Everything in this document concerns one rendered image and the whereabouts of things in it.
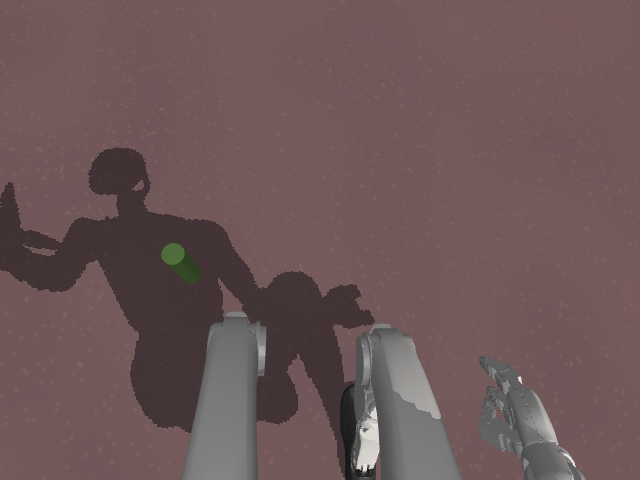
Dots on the right robot foot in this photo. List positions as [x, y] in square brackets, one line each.
[348, 428]

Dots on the right robot arm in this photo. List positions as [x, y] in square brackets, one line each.
[547, 461]

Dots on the right robot hand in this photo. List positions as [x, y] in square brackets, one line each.
[521, 407]

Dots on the can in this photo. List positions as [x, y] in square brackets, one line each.
[178, 259]

